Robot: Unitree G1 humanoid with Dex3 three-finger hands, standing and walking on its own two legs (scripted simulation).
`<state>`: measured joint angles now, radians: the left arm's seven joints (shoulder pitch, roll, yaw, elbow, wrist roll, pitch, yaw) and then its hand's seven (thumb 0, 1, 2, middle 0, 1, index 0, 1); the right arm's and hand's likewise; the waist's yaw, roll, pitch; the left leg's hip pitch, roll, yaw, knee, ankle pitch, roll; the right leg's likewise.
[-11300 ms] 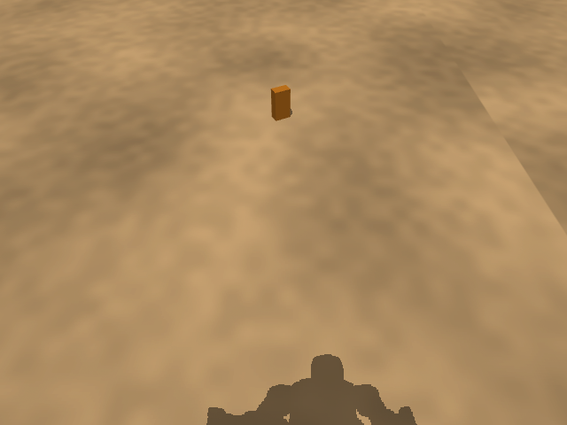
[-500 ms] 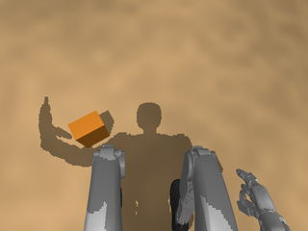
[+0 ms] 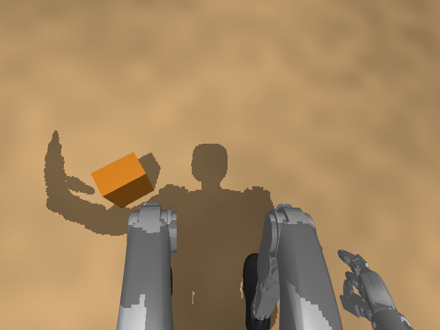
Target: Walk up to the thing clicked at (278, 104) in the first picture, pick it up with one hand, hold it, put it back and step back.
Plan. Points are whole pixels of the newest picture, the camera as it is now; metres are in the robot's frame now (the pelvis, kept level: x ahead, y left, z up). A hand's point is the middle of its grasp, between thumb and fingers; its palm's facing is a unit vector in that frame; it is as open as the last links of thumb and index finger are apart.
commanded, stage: go down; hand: left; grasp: from the side
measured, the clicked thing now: (126, 183) +0.40 +0.24 -0.31
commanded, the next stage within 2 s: approach in 0.46 s
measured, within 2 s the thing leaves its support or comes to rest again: neither
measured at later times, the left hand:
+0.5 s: hand out of the picture +0.32 +0.44 +0.00, palm faces +0.23 -0.97 -0.10, open 17.7 cm
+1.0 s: hand (10, 190) +0.33 +0.39 -0.12, palm faces +0.24 -0.97 +0.02, open 17.4 cm
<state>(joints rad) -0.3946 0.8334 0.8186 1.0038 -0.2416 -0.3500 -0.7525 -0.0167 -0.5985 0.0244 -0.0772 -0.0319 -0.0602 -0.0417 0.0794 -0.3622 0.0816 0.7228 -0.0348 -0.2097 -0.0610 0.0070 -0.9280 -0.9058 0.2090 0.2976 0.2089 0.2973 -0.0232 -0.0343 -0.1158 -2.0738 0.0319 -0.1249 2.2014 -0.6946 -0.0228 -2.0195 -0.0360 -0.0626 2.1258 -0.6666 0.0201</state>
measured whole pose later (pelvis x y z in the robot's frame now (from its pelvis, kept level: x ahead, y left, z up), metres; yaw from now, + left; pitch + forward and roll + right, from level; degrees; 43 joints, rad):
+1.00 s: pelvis -0.01 +0.00 -0.06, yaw -3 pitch +27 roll -8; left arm -0.48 0.78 0.84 1.21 -0.36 -0.69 -0.80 -0.01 -0.54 0.04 -0.09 -0.08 -0.06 -0.10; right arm -0.04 -0.38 0.17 0.70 -0.11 -0.23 -0.02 0.01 -0.92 -0.90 0.21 0.30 0.21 0.30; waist -0.07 -0.11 0.00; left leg -2.20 0.03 -0.17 2.42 -0.71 -0.03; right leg -2.14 -0.01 -0.08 2.32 -0.66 0.03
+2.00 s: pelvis -0.02 +0.02 -0.13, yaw -8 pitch +11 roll -15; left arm -0.42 0.64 0.52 1.29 -0.21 -1.12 -0.21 -0.02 -0.59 0.00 -0.07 -0.05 -0.09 -0.03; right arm -0.14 -0.37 0.40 0.61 -0.31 -0.06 0.15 0.00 -0.93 -0.90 0.21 0.30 0.21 0.30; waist -0.16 -0.23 0.20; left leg -2.22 0.01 -0.33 2.68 -0.70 -0.01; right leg -2.08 0.04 -0.19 2.44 -0.60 0.06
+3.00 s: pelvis -0.02 +0.02 -0.12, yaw -10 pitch +10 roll -17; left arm -0.48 0.71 0.47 1.36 -0.14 -1.19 0.00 -0.01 0.04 0.42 -0.46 -0.40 -0.41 -0.40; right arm -0.17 -0.37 0.45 0.60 -0.35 -0.02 0.17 0.00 -0.88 -0.89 0.21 0.30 0.21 0.30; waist -0.18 -0.26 0.26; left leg -2.20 0.01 -0.37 2.68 -0.70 -0.01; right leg -2.06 0.06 -0.22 2.42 -0.58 0.07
